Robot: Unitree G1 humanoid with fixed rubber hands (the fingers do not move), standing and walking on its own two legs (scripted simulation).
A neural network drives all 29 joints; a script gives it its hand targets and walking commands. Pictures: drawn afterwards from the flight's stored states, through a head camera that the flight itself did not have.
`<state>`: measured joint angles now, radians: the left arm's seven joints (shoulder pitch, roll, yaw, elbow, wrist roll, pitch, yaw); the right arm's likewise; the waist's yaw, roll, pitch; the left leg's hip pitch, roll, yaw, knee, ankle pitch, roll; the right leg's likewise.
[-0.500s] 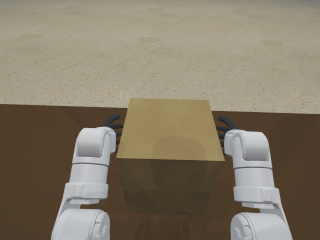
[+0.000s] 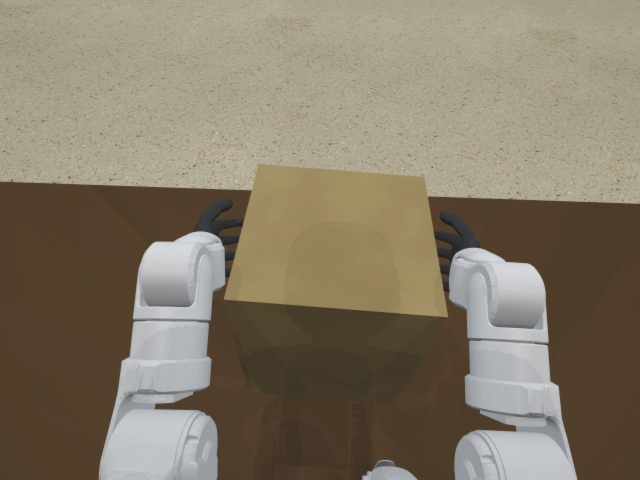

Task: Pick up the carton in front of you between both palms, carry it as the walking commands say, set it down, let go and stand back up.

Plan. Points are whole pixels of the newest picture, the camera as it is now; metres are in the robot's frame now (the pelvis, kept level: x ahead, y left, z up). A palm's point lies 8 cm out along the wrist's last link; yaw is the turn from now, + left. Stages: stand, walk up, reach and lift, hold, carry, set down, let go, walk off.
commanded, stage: carry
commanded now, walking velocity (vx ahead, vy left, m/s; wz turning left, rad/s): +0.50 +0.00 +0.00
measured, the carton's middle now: (331, 291) +0.36 -0.01 +0.03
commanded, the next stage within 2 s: none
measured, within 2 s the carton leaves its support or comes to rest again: neither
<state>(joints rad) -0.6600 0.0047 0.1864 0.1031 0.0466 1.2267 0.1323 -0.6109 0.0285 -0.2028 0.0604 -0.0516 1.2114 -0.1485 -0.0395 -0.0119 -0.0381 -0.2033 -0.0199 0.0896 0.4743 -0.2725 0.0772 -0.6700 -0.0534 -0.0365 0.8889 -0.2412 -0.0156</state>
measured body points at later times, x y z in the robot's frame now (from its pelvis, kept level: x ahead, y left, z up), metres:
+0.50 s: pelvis +0.29 -0.05 -0.03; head +0.35 -0.06 +0.41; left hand +0.64 +0.13 +0.04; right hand +0.66 -0.17 +0.03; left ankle +0.38 +0.11 -0.70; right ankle +0.26 -0.09 -0.77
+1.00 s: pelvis +0.59 +0.01 -0.06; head +0.64 +0.02 +0.39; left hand +0.97 +0.14 +0.03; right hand +0.95 -0.17 +0.03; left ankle +0.57 +0.04 -0.80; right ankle +0.66 -0.16 -0.73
